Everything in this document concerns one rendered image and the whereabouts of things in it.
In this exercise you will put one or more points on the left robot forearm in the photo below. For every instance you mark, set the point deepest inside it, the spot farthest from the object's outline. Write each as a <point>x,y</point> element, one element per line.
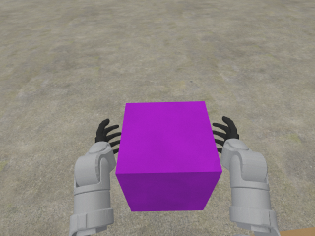
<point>92,206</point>

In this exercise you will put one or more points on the left robot hand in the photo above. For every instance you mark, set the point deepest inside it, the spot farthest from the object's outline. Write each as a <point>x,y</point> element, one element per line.
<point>101,134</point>

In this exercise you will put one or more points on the right robot forearm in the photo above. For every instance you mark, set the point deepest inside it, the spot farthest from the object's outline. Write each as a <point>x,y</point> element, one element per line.
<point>249,182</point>

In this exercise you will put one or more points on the right robot hand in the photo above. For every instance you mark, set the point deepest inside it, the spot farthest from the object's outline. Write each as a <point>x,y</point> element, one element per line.
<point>230,132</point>

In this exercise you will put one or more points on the carton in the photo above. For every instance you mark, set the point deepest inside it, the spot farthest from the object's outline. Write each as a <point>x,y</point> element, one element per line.
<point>168,158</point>

